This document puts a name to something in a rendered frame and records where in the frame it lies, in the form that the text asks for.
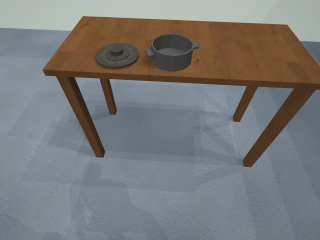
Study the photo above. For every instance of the knob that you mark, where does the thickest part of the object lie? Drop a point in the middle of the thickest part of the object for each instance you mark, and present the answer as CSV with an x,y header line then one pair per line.
x,y
116,50

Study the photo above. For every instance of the pot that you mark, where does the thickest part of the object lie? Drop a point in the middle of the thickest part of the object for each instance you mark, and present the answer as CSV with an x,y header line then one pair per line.
x,y
171,52

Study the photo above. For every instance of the lid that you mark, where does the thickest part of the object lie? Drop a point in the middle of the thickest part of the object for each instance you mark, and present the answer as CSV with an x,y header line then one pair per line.
x,y
106,59

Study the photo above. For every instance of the table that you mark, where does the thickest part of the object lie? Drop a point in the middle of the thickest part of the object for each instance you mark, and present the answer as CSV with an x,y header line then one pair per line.
x,y
230,53

